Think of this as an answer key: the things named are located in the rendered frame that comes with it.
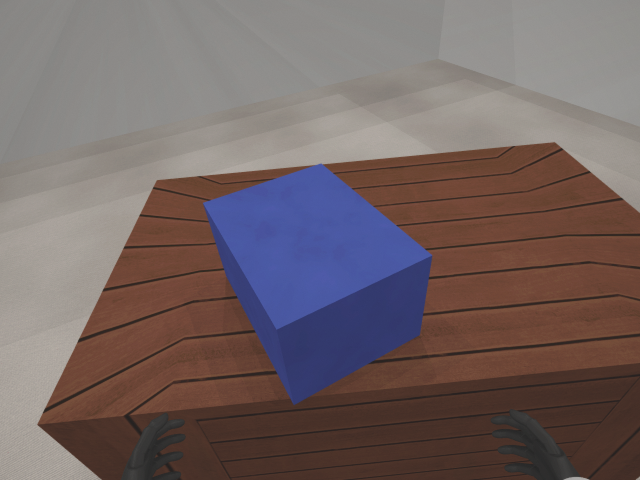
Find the right robot hand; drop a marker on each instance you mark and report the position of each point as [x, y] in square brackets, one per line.
[549, 460]

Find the carton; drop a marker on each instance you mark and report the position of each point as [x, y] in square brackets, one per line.
[328, 282]

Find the left robot hand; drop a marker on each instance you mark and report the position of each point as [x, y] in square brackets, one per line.
[142, 464]

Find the pedestal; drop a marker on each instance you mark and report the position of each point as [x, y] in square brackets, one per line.
[532, 304]

